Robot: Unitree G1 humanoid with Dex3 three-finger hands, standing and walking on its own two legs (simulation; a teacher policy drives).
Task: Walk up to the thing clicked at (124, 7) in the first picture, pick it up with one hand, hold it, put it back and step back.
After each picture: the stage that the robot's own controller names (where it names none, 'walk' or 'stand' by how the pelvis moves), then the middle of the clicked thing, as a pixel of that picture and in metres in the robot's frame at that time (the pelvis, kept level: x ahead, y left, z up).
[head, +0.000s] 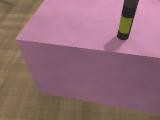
stand; (127, 18) +0.77 -0.24 +0.00
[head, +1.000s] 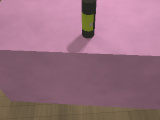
walk; (88, 15) +0.73 +0.01 +0.03
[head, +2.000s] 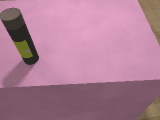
stand; (22, 40) +0.53 +0.27 +0.03
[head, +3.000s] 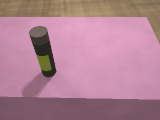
stand; (44, 54) +0.53 +0.20 +0.00
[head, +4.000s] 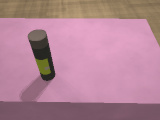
stand; (43, 57) +0.51 +0.19 -0.01
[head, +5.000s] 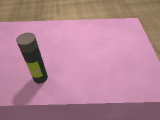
stand; (34, 60) +0.50 +0.23 -0.01
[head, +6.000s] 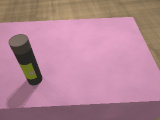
stand; (28, 62) +0.49 +0.25 -0.01
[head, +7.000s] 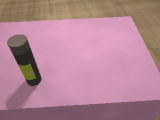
rise first; (27, 62) +0.48 +0.25 -0.01
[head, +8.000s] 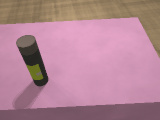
rise first; (34, 63) +0.47 +0.24 +0.00
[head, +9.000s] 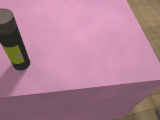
go down; (13, 44) +0.50 +0.23 +0.03
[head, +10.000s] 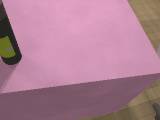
go down; (2, 35) +0.50 +0.23 +0.06
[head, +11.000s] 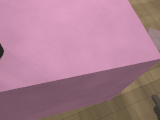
close in; out of the picture +0.49 +0.25 +0.09
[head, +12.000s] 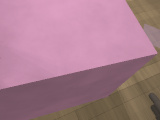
close; out of the picture +0.52 +0.25 +0.10
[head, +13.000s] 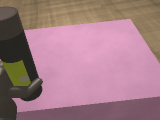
lift; (18, 60) +0.31 +0.18 +0.22
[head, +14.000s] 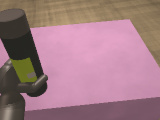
hold; (25, 58) +0.33 +0.17 +0.20
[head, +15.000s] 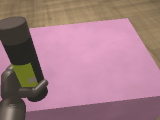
hold; (26, 64) +0.33 +0.17 +0.17
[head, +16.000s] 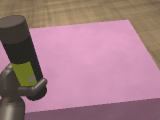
hold; (25, 63) +0.34 +0.18 +0.18
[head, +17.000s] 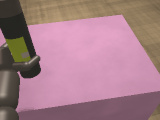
crouch; (19, 40) +0.42 +0.19 +0.19
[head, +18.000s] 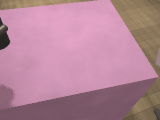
lower; out of the picture +0.51 +0.24 +0.21
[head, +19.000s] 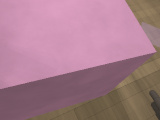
lower; out of the picture +0.53 +0.25 +0.10
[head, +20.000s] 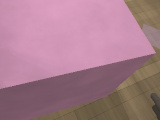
lower; out of the picture +0.52 +0.25 +0.10
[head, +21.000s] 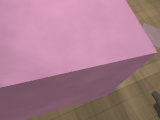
lower; out of the picture +0.52 +0.25 +0.10
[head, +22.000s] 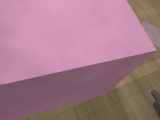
lower; out of the picture +0.53 +0.25 +0.10
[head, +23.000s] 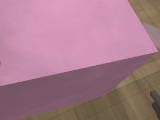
open; out of the picture +0.52 +0.25 +0.10
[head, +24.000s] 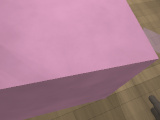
sink last; out of the picture +0.50 +0.25 +0.08
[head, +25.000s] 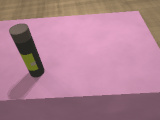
stand; (29, 53) +0.51 +0.27 +0.04
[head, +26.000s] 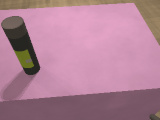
stand; (24, 49) +0.49 +0.25 +0.05
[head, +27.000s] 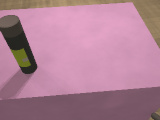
stand; (20, 48) +0.50 +0.26 +0.06
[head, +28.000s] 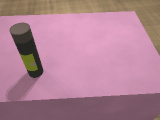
stand; (29, 53) +0.50 +0.24 +0.03
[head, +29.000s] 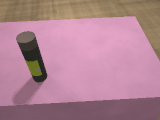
stand; (34, 59) +0.51 +0.23 -0.01
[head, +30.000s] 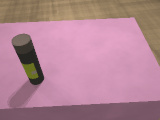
stand; (30, 62) +0.49 +0.24 -0.01
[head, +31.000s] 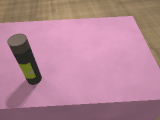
stand; (27, 62) +0.49 +0.26 -0.01
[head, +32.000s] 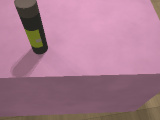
walk; (34, 28) +0.56 +0.19 +0.02
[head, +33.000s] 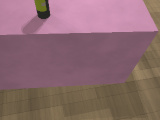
walk; out of the picture +0.80 +0.23 +0.01
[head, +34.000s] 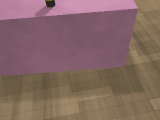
stand; out of the picture +1.14 +0.29 +0.02
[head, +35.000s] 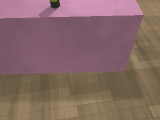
stand; out of the picture +1.11 +0.22 +0.01
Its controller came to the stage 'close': yes
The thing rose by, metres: 0.21
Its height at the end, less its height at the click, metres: +0.00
